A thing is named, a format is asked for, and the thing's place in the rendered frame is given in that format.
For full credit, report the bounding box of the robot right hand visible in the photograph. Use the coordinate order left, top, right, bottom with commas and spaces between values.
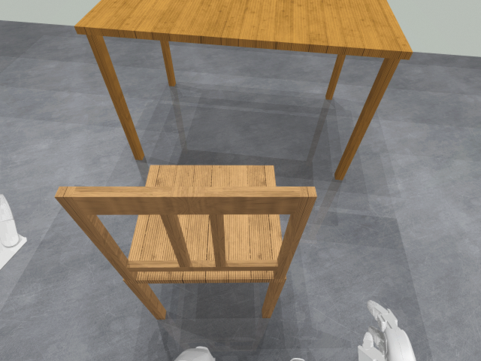
358, 300, 416, 361

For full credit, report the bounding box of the robot left hand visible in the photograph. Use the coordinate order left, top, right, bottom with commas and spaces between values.
0, 194, 27, 271

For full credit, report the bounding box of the chair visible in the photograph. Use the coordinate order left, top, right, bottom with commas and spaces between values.
54, 165, 317, 320

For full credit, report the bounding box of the table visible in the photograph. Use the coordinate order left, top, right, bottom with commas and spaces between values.
74, 0, 413, 180

